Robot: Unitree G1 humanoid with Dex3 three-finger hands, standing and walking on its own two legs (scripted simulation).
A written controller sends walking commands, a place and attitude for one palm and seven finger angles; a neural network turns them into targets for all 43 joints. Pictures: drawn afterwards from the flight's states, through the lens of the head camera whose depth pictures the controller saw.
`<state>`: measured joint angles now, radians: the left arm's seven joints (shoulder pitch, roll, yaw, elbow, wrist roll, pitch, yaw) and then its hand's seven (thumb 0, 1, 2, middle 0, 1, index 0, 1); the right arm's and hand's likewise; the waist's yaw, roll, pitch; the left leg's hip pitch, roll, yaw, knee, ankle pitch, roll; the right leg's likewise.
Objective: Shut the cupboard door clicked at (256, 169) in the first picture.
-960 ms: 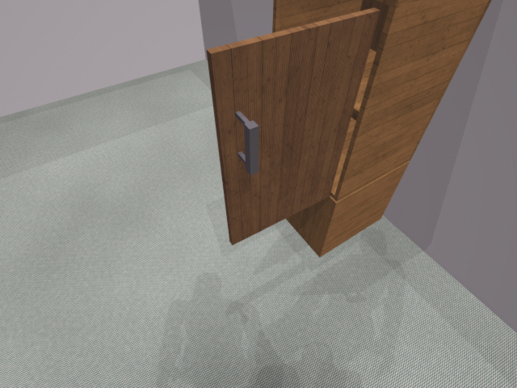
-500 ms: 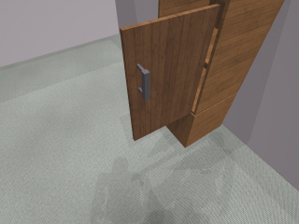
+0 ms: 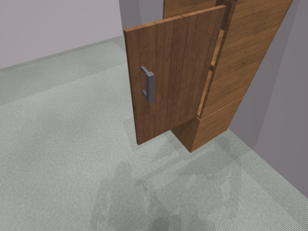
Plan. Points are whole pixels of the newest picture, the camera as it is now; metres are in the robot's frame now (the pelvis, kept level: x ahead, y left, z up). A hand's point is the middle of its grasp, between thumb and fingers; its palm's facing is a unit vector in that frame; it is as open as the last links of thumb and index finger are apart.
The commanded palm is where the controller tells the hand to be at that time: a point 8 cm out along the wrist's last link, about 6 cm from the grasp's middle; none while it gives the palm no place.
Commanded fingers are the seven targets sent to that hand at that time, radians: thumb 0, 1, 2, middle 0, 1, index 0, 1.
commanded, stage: walk to a spot facing it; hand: left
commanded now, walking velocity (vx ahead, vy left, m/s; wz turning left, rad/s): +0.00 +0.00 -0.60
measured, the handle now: (147, 85) +0.56 +0.06 +0.05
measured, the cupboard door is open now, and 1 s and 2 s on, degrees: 88 88 88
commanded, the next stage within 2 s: none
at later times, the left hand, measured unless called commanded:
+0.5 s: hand out of the picture +0.09 +0.18 -0.18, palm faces -0.15 -0.96 -0.25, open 7.4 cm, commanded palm none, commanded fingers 0.00 0.90 0.90 -0.20 -0.30 -0.20 -0.30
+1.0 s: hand out of the picture +0.15 +0.16 -0.19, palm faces -0.41 -0.89 -0.21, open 7.4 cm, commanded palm none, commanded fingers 0.00 0.90 0.90 -0.20 -0.30 -0.20 -0.30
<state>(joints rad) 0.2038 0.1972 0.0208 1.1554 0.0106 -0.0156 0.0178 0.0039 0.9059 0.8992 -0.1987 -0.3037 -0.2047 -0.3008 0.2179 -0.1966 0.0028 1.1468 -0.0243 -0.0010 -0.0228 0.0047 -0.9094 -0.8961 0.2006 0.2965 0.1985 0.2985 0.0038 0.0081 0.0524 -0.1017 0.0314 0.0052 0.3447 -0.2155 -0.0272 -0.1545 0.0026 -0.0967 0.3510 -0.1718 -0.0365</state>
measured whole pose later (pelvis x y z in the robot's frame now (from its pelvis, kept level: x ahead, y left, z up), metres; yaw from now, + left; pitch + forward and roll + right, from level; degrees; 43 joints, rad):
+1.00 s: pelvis +0.00 +0.00 -0.01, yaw -29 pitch +1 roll +0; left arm 0.20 0.25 0.09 0.93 0.02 0.07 -0.01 0.01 0.90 0.90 -0.20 -0.30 -0.21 -0.30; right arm 0.10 -0.18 -0.02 0.88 -0.03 0.01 -0.04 0.00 -0.91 -0.90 0.20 0.30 0.20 0.30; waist 0.04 -0.06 0.11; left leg -0.26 0.04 0.01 0.55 -0.30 -0.01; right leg -0.46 0.08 0.08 0.92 -0.48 0.03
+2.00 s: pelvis +0.00 -0.06 -0.02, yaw -67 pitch +1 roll -1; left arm 0.18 0.22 0.07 0.91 0.02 0.01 -0.03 0.01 0.91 0.90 -0.20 -0.30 -0.20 -0.30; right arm 0.28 -0.24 -0.05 0.94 -0.03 0.04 0.00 0.01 -0.91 -0.90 0.20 0.30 0.20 0.30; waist -0.01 0.04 0.06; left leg -0.35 0.15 0.10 0.92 -0.53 -0.05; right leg -0.28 0.00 -0.07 0.59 -0.32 -0.02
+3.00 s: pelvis +0.03 -0.46 +0.00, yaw -94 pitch +1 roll +1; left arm 0.20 0.20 0.07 1.00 0.01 -0.05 0.00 -0.02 0.95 0.90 -0.20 -0.30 -0.21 -0.30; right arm 0.23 -0.17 -0.04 0.99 -0.03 -0.02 0.00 0.01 -0.91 -0.90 0.20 0.30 0.20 0.30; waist -0.04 -0.02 0.08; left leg -0.56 0.15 0.04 1.04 -0.27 -0.06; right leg -0.21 0.06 -0.07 0.41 -0.22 -0.10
